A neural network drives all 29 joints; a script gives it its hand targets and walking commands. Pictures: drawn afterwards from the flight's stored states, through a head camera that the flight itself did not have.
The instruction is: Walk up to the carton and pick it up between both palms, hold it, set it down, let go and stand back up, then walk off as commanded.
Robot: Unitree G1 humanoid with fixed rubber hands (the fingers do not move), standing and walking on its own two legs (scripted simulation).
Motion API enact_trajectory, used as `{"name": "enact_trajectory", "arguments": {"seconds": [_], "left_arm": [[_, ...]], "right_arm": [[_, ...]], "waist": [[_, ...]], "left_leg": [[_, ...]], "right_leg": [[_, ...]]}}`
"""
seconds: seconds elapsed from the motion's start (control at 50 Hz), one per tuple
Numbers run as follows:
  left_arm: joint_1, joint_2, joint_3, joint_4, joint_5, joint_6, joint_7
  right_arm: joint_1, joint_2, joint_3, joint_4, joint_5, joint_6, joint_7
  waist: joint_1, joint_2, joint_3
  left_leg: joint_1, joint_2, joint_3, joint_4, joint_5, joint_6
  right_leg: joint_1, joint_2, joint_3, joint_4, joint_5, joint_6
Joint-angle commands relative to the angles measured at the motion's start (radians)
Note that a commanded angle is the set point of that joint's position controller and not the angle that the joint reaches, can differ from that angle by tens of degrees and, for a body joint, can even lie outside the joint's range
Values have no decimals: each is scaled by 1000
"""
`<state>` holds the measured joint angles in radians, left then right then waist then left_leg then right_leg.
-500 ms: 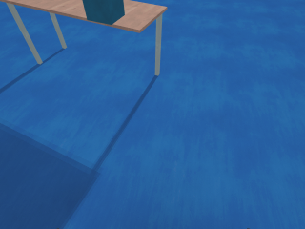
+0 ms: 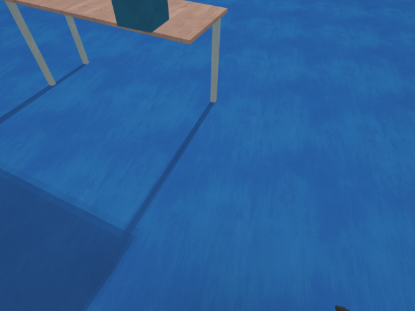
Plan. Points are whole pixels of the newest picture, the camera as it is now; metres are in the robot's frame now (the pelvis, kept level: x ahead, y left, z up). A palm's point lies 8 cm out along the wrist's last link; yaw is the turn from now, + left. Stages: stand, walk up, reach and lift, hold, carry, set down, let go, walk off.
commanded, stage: walk up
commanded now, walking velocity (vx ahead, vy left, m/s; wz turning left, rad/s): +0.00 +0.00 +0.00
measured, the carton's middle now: out of the picture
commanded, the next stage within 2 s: none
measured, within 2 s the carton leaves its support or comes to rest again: neither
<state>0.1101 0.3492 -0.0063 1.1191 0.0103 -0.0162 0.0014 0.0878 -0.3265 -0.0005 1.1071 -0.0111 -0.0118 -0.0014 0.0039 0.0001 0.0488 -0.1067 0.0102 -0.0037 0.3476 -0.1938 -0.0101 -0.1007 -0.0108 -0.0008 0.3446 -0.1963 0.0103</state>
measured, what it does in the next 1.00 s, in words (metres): walks ahead: left foot, then right foot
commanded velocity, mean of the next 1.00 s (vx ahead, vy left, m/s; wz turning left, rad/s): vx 0.00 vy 0.00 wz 0.00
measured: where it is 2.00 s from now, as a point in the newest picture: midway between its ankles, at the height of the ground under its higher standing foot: (149, 221)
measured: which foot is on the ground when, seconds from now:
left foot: down 0.00-0.24, up 0.26-0.46, down 0.48-0.82, up 0.84-1.00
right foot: down 0.00-0.50, up 0.52-0.76, down 0.78-1.00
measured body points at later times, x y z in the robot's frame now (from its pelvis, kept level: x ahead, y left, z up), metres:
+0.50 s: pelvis +0.06 +0.07 -0.03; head +0.06 +0.06 +0.42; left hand +0.10 +0.43 -0.12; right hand +0.16 -0.29 -0.12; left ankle +0.12 +0.20 -0.75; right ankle +0.00 -0.12 -0.75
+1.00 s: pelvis +0.25 +0.13 -0.03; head +0.24 +0.09 +0.42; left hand +0.41 +0.44 -0.09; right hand +0.26 -0.20 -0.16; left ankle +0.29 +0.26 -0.69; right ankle +0.25 +0.00 -0.75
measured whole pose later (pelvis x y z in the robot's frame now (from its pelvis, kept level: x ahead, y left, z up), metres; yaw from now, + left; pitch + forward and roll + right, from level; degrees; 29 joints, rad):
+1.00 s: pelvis +0.25 +0.13 -0.03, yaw -12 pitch -4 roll -3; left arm 0.27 0.42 0.05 0.87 0.00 -0.13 0.03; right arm 0.27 -0.45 -0.09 0.83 -0.04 0.01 0.10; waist -0.02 0.16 0.07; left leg -0.47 0.09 -0.05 1.12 -0.40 -0.01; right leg -0.26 -0.01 -0.10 0.66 -0.32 -0.01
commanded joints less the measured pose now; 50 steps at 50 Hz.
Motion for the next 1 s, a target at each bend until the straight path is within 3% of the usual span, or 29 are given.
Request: {"name": "enact_trajectory", "arguments": {"seconds": [0.0, 0.16, 0.18, 0.2, 0.22, 0.24, 0.26, 0.4, 0.42, 0.44, 0.46, 0.48, 0.5, 0.54, 0.56, 0.58, 0.66, 0.68, 0.7, 0.72, 0.74, 0.76, 0.78, 0.8, 0.82, 0.84, 0.9, 0.94, 0.98], "left_arm": [[-40, 181, 31, -60, -1, -10, 11], [-33, 218, 42, -61, 1, -13, 15], [121, 359, 100, -90, -4, -38, 3], [168, 379, 121, -68, -2, -44, 0], [164, 388, 131, -68, 2, -48, 4], [155, 410, 134, -93, 4, -58, 12], [115, 398, 134, -118, 2, -69, 18], [61, 445, 154, -216, 22, -98, 12], [-3, 435, 149, -238, 27, -98, 13], [-34, 416, 140, -256, 19, -85, 15], [-42, 322, 106, -252, 25, -82, 15], [-18, 209, 81, -276, 16, -88, 23], [16, 270, 87, -300, 4, -81, 27], [96, 372, 102, -214, -9, -85, 16], [150, 375, 108, -188, -19, -80, 6], [178, 369, 119, -192, -16, -81, 0], [82, 368, 127, -248, -5, -86, -16], [73, 358, 131, -253, -1, -83, -16], [101, 332, 123, -246, -13, -94, -20], [142, 343, 132, -233, -7, -100, -15], [234, 311, 130, -210, -6, -99, -11], [371, 367, 161, -171, -9, -104, -1], [495, 459, 193, -160, -1, -107, 17], [398, 513, 181, -209, -14, -108, 26], [314, 483, 177, -256, -22, -105, 36], [252, 458, 169, -272, -22, -111, 41], [239, 387, 157, -271, -25, -127, 46], [228, 402, 151, -279, -12, -135, 43], [209, 418, 150, -295, -8, -140, 42]], "right_arm": [[-40, -213, -30, -43, 0, -21, -16], [-29, -224, -33, -54, 3, -24, -4], [-23, -365, -131, -166, -40, -22, 37], [-89, -330, -115, -190, -38, -13, 49], [-102, -262, -117, -224, -57, -6, 65], [-144, -270, -126, -260, -73, 4, 78], [-145, -283, -125, -283, -59, -1, 84], [-69, -337, -160, -317, -47, -5, 128], [33, -339, -170, -309, -43, -3, 128], [144, -333, -180, -262, -46, -12, 126], [287, -375, -209, -203, -48, -17, 111], [368, -484, -224, -201, -56, -24, 91], [191, -521, -210, -275, -30, -24, 92], [85, -470, -196, -317, -22, -26, 88], [57, -425, -188, -349, -23, -30, 80], [69, -384, -182, -360, -25, -32, 74], [154, -382, -183, -375, -34, -35, 87], [178, -389, -177, -387, -38, -33, 87], [130, -398, -182, -387, -39, -34, 91], [123, -376, -178, -414, -34, -29, 94], [58, -375, -179, -437, -31, -29, 93], [69, -330, -164, -444, -21, -28, 96], [111, -269, -148, -473, -21, -28, 101], [176, -321, -141, -446, -16, -15, 87], [134, -383, -153, -440, -37, -10, 78], [134, -400, -153, -418, -28, -10, 78], [163, -348, -143, -374, -21, -12, 82], [149, -335, -147, -382, -30, 2, 90], [128, -326, -148, -391, -33, 13, 110]], "waist": [[4, -2, -71], [-14, 22, -75], [34, 101, -124], [62, 22, -59], [61, -77, 14], [64, -127, 69], [39, -85, 89], [-7, -206, 3], [-84, -216, 8], [-146, -92, -17], [-217, 65, -27], [-248, 470, -38], [-148, 385, -9], [-49, 119, 69], [-25, 132, 66], [-17, 169, 70], [-64, 126, 189], [-85, 181, 148], [-31, 227, 127], [-16, 147, 78], [60, 122, 35], [137, -47, -98], [195, -271, -147], [120, -259, -148], [85, -68, -143], [68, -25, -93], [25, -79, 21], [17, -127, 31], [15, -164, -6]], "left_leg": [[20, 119, -97, -47, 221, 30], [15, 113, -81, -57, 219, 26], [-42, 85, -7, 134, -342, 60], [-218, 51, -23, 219, -449, 62], [-415, 17, 9, 404, -336, 52], [-582, 54, -90, 522, -283, 44], [-603, 85, -137, 571, -230, 45], [-360, 122, -87, 417, -257, 16], [-223, 136, -87, 334, -189, 21], [90, 51, 2, 273, -140, 25], [357, 24, -50, 224, -217, 59], [276, 221, -404, -101, -618, 101], [115, 411, -775, -268, -775, 218], [-36, 381, -599, -214, -748, 258], [-51, 318, -452, -167, -615, 208], [-77, 301, -388, -133, -487, 227], [-156, 317, -262, -135, -294, 275], [-100, 305, -208, -115, -224, 250], [-143, 321, -212, -105, -186, 267], [-178, 276, -146, -23, -137, 246], [-258, 249, -47, 92, -45, 199], [-323, 140, 46, 371, 126, 136], [-566, 5, 98, 710, -40, 57], [-648, -39, -74, 848, -315, 26], [-630, 36, -129, 926, -316, 37], [-664, 61, -133, 914, -296, 21], [-619, 142, -120, 812, -203, 4], [-589, 144, -81, 755, -214, -12], [-522, 156, -69, 645, -187, -18]], "right_leg": [[-6, -117, 69, -59, 169, -29], [25, -112, 85, -64, 189, -36], [18, -149, 192, 16, -263, -112], [30, -204, 322, -49, -484, -159], [70, -315, 494, -133, -580, -219], [85, -363, 589, -194, -619, -247], [35, -382, 610, -215, -618, -262], [-97, -297, 356, -82, -398, -236], [-198, -287, 312, 4, -324, -216], [-464, -202, 200, 116, -320, -182], [-713, -104, 122, 400, -337, -143], [-792, 116, -45, 818, -412, -102], [-766, 53, 86, 893, -375, -89], [-684, -68, 77, 903, -287, -78], [-627, -90, 57, 840, -230, -78], [-572, -114, 27, 791, -196, -66], [-499, -121, -10, 502, -235, -37], [-474, -102, -44, 464, -234, -36], [-358, -116, -14, 387, -174, -55], [-244, -72, -93, 320, -106, -66], [-46, -64, -127, 235, -8, -89], [205, -18, -113, 214, -4, -90], [360, -244, 325, 8, -331, -126], [322, -460, 810, -152, -456, -204], [230, -519, 802, -108, -481, -308], [215, -480, 662, -85, -373, -325], [40, -352, 307, 28, 175, -272], [-18, -322, 251, 47, 276, -275], [-88, -299, 183, 40, 157, -272]]}}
